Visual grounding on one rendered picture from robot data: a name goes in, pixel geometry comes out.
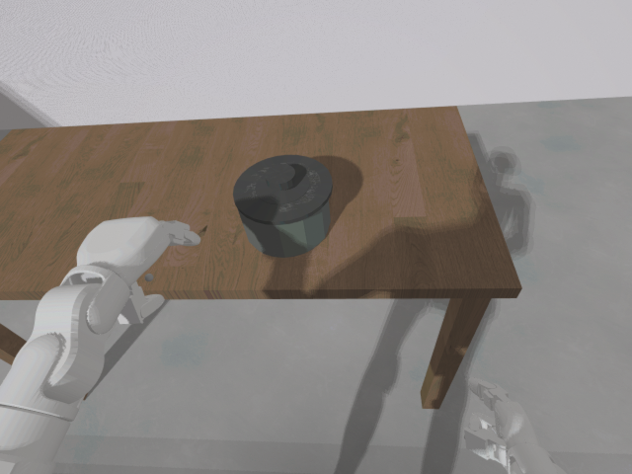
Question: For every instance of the knob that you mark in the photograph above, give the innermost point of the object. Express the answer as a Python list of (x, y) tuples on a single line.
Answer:
[(280, 177)]

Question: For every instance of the lid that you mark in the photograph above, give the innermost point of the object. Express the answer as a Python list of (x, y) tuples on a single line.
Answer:
[(311, 191)]

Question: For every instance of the robot right hand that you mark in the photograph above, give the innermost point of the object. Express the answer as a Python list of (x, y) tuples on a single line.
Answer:
[(493, 438)]

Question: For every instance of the right robot forearm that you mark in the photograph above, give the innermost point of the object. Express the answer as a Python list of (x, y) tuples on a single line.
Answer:
[(527, 458)]

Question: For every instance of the pot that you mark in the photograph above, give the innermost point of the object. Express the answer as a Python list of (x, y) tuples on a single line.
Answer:
[(288, 240)]

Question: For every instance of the left robot forearm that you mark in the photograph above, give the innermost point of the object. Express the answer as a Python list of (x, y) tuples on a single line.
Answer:
[(58, 365)]

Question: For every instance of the robot left hand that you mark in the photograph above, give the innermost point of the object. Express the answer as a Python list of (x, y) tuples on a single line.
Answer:
[(128, 247)]

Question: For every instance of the table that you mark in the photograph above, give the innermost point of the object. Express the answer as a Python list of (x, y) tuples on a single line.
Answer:
[(410, 213)]

